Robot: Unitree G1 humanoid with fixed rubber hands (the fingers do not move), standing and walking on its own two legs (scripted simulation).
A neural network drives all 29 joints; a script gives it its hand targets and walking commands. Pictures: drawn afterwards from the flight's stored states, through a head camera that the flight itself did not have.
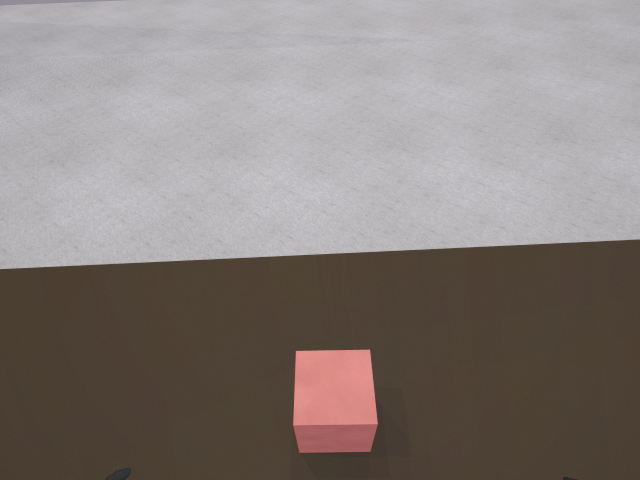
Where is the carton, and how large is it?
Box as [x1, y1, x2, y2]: [293, 350, 377, 452]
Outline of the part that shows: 296,351 293,426 299,452 369,451 377,424 369,350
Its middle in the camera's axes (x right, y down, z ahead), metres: +0.04 +0.46 +1.11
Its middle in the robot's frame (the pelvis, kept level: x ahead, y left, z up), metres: +0.47 +0.01 -0.66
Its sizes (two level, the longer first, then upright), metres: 0.210 0.200 0.250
